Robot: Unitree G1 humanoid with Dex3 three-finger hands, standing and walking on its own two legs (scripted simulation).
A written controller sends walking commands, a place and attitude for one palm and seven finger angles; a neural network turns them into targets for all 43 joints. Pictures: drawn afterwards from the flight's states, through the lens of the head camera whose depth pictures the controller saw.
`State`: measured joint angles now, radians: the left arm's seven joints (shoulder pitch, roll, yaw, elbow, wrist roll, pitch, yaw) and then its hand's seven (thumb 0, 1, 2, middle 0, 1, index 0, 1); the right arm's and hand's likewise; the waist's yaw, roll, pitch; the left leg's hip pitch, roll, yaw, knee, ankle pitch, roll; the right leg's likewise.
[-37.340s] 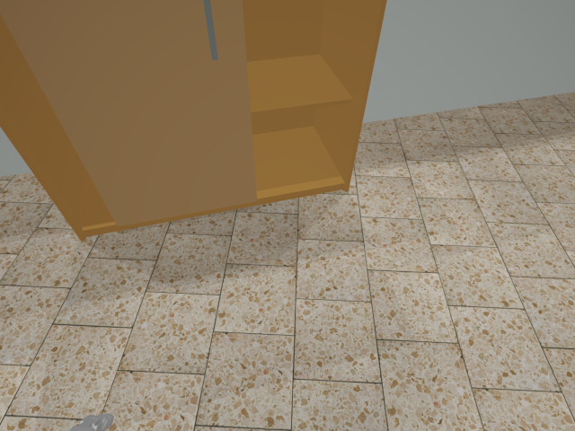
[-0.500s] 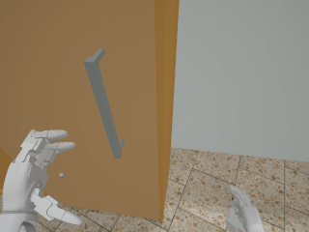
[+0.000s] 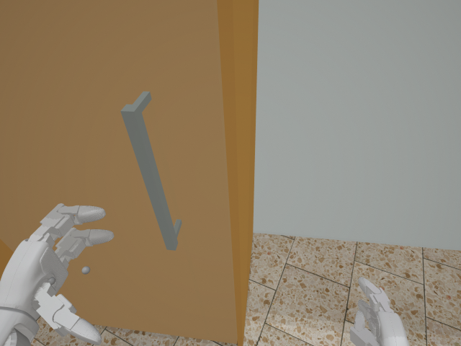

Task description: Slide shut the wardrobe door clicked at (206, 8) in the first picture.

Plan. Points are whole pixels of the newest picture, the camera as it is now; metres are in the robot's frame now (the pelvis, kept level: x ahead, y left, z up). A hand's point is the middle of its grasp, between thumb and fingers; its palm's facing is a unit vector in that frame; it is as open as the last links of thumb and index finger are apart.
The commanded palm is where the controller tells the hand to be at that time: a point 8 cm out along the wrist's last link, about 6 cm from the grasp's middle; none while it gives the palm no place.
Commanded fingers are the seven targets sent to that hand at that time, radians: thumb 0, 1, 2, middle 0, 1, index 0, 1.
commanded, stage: draw the hand back to the body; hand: left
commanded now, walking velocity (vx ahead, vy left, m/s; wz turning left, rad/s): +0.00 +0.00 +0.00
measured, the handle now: (160, 183) +0.33 +0.16 +0.16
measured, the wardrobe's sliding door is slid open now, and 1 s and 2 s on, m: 0.00 0.00 0.00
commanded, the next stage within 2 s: step back with the hand held close in 1.12 s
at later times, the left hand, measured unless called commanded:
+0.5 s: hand (66, 244) +0.20 +0.26 +0.16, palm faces +0.37 -0.82 -0.42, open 11.2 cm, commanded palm +0.15 +0.30 +0.18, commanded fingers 0.00 0.50 0.71 -0.21 -0.53 -0.21 -0.53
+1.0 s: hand (64, 231) +0.21 +0.26 +0.17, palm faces +0.40 -0.82 -0.41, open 7.5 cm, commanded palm +0.16 +0.30 +0.18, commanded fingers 0.00 0.90 0.90 -0.20 -0.30 -0.20 -0.30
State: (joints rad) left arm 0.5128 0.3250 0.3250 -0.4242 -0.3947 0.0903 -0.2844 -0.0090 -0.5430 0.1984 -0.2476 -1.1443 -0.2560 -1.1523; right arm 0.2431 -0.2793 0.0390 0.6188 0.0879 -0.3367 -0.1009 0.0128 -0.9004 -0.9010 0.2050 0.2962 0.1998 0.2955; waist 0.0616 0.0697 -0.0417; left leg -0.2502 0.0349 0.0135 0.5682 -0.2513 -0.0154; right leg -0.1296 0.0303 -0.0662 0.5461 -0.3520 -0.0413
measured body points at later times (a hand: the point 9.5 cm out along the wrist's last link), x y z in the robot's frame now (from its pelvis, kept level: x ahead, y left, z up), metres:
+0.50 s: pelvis +0.01 +0.02 +0.01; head -0.01 -0.01 +0.46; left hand +0.17 +0.30 +0.18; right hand +0.17 -0.22 -0.08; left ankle +0.04 +0.13 -0.73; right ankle -0.03 -0.09 -0.73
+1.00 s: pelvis +0.02 +0.01 +0.01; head +0.00 -0.01 +0.46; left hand +0.18 +0.31 +0.19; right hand +0.19 -0.22 -0.08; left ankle +0.04 +0.13 -0.73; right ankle -0.03 -0.09 -0.73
